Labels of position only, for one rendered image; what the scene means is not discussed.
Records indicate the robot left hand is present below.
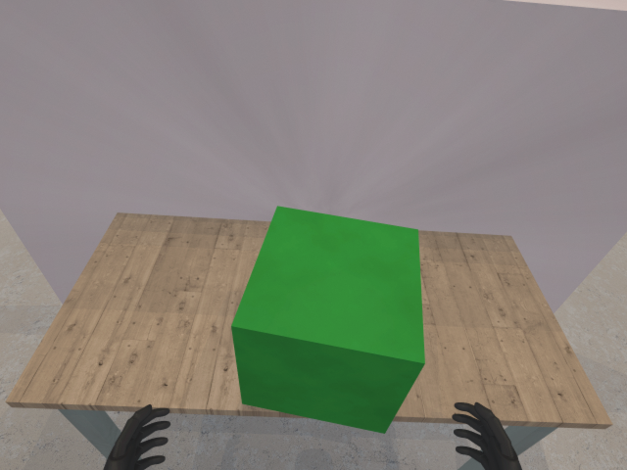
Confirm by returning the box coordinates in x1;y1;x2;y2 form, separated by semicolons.
103;404;170;470

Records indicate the carton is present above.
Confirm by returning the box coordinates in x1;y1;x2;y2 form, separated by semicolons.
231;206;425;434

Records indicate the robot right hand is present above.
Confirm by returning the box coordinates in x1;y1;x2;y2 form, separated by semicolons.
452;402;522;470

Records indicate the table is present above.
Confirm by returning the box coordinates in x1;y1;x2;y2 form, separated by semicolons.
5;212;613;470

